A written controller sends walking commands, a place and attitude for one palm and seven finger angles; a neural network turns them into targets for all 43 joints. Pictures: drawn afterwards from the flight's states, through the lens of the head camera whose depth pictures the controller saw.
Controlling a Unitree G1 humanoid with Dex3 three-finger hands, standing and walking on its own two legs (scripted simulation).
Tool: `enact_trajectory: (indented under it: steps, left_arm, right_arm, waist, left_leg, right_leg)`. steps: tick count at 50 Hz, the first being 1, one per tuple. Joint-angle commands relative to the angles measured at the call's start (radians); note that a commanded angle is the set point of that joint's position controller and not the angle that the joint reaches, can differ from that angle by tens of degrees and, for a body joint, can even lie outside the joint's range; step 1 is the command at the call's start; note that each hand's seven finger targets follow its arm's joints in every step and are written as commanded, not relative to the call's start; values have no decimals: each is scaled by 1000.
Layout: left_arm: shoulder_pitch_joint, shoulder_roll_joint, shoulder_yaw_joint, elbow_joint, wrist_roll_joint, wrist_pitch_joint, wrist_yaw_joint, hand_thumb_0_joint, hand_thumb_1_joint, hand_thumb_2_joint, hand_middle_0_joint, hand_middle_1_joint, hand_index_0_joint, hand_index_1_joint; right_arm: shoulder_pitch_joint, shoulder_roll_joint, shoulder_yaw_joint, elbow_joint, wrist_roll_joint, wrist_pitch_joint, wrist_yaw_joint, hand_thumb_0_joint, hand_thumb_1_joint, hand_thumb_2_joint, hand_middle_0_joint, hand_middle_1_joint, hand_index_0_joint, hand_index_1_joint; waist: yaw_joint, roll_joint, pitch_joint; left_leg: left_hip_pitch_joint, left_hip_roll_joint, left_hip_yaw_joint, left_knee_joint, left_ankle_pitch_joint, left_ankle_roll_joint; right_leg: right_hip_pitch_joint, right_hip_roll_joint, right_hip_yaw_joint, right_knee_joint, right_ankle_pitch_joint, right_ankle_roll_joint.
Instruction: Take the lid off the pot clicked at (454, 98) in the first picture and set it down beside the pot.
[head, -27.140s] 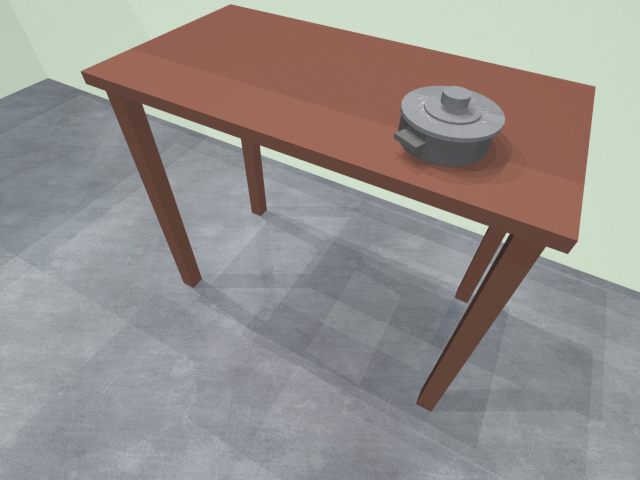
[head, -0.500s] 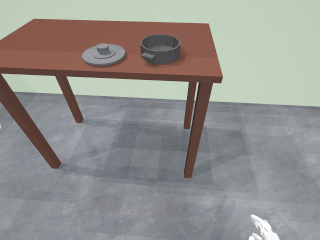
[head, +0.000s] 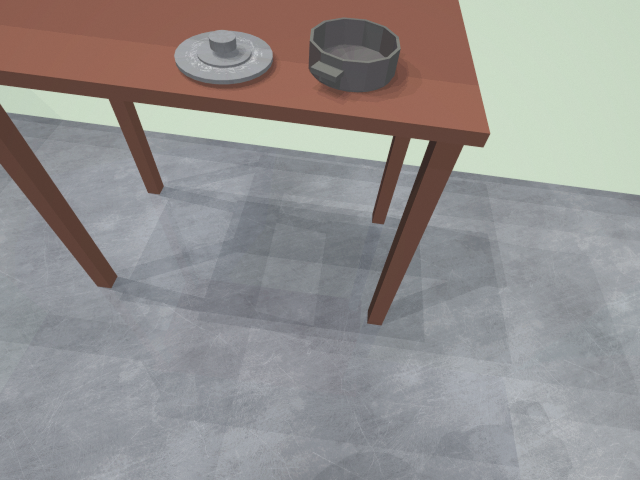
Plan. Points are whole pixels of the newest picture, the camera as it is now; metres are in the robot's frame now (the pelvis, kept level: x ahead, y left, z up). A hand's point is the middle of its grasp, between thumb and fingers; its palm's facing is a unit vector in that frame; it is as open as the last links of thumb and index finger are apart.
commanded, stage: stop stepping back and stand still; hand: left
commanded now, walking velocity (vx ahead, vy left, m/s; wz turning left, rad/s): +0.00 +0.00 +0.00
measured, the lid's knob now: (222, 41) +0.79 +0.24 +0.11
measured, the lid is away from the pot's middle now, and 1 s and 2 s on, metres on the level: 0.24 0.24 0.24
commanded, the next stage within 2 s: let the arm hang, fingers relaxed in 0.78 s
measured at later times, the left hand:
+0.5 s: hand out of the picture +0.06 +0.18 -0.17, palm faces -0.02 -0.97 -0.22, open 7.2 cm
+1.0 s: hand out of the picture +0.04 +0.16 -0.17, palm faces -0.02 -0.98 -0.19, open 7.3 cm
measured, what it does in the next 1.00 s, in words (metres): stands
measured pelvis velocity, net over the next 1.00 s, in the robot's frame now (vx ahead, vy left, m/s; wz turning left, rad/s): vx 0.03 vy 0.00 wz -0.05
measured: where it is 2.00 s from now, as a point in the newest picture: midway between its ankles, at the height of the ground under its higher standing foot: outside the picture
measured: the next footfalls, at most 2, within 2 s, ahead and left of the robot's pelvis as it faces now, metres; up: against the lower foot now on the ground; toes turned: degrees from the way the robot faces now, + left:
none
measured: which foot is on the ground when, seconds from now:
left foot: down 0.00-1.00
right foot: down 0.00-1.00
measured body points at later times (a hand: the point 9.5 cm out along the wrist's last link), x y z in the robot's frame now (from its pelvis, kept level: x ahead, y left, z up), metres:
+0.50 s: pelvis +0.02 +0.01 +0.00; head +0.03 +0.00 +0.45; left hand +0.07 +0.23 -0.15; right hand -0.01 -0.20 -0.16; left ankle +0.00 +0.11 -0.74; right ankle -0.01 -0.11 -0.74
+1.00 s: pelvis +0.03 +0.00 +0.00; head +0.06 -0.01 +0.45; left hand +0.04 +0.22 -0.16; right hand +0.00 -0.21 -0.16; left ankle +0.00 +0.11 -0.74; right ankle -0.01 -0.11 -0.74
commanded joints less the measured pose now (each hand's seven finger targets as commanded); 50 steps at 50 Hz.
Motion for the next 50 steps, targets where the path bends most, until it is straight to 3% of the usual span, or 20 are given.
enact_trajectory:
  steps: [1, 12, 19, 21, 41, 45, 50]
  left_arm:
    - [-5, 59, -11, -6, 4, -42, 4, 0, 900, 900, -200, -300, -200, -300]
    - [18, 26, -17, 82, 6, -43, 21, 0, 900, 900, -200, -300, -200, -300]
    - [0, 10, -9, 71, 6, -45, 26, 0, 900, 900, -200, -300, -200, -300]
    - [-2, 9, -7, 73, 6, -45, 26, 0, 900, 900, -200, -300, -200, -300]
    - [-4, 19, -6, 62, 3, -52, 24, 0, 900, 900, -200, -300, -200, -300]
    - [5, 12, -8, 67, 4, -50, 25, 0, 900, 900, -200, -300, -200, -300]
    - [15, 5, -7, 74, 4, -52, 26, 0, 900, 900, -200, -300, -200, -300]
  right_arm:
    - [38, -123, -38, -25, 11, -23, -9, 0, -900, -900, 200, 300, 200, 300]
    - [87, -76, -30, 70, 14, -30, -11, 0, -900, -900, 200, 300, 200, 300]
    - [74, -54, -30, 97, 11, -35, -13, 0, -900, -900, 200, 300, 200, 300]
    - [73, -46, -31, 100, 10, -35, -14, 0, -900, -900, 200, 300, 200, 300]
    - [74, -57, -31, 98, 12, -33, -19, 0, -900, -900, 200, 300, 200, 300]
    - [71, -55, -30, 99, 11, -31, -20, 0, -900, -900, 200, 300, 200, 300]
    - [72, -53, -31, 101, 12, -31, -22, 0, -900, -900, 200, 300, 200, 300]
  waist:
    - [-27, 112, -81]
    - [-25, 10, -22]
    - [-25, 25, -1]
    - [-23, 60, 1]
    - [-32, 44, -47]
    - [-32, 56, -18]
    - [-33, 42, -33]
  left_leg:
    - [36, 105, -88, -155, 111, 47]
    - [45, 100, -64, -181, 140, 45]
    - [55, 92, -46, -169, 187, 40]
    - [56, 92, -41, -168, 207, 40]
    - [124, 96, -17, -147, 262, 33]
    - [122, 97, -20, -150, 247, 34]
    - [136, 99, -16, -145, 260, 34]
  right_leg:
    - [58, -84, 93, -99, 107, -17]
    - [42, -90, 105, -98, 123, -12]
    - [33, -93, 110, -92, 161, -12]
    - [40, -95, 113, -89, 183, -13]
    - [72, -98, 123, -104, 279, -18]
    - [51, -95, 126, -111, 249, -18]
    - [57, -95, 124, -110, 268, -18]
